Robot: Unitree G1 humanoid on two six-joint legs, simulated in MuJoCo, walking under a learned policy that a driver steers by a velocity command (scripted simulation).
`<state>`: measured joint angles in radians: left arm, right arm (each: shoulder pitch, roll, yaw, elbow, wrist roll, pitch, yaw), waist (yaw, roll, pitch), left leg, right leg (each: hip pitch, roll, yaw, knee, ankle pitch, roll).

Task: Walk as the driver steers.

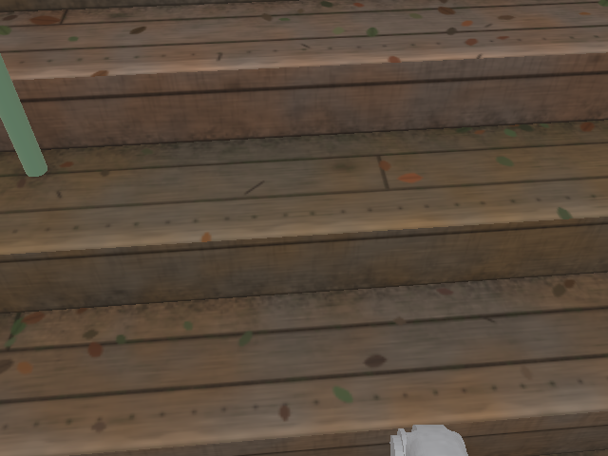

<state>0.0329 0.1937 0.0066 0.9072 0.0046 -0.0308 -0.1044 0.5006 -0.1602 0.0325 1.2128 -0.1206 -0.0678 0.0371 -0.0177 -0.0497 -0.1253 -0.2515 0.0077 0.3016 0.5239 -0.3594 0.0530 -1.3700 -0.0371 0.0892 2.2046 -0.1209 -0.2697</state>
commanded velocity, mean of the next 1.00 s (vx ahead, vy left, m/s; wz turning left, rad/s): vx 0.50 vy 0.00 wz -0.22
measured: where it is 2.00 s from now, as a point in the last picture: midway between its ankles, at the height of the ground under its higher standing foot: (338, 64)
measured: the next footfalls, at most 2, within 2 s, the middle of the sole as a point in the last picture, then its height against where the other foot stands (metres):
right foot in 0.22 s outside the picture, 0.17 m higher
left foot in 0.66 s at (277, 373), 0.16 m higher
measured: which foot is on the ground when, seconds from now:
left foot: down 0.00-0.26, up 0.28-0.64, down 0.66-1.00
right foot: up 0.00-0.20, down 0.22-0.72, up 0.74-1.00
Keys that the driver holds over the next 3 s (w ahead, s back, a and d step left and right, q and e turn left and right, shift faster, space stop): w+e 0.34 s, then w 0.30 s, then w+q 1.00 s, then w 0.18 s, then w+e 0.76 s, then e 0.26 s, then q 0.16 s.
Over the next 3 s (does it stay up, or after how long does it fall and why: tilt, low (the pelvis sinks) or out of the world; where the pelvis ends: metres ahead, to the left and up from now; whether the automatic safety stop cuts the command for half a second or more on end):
stays up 1.56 0.00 0.90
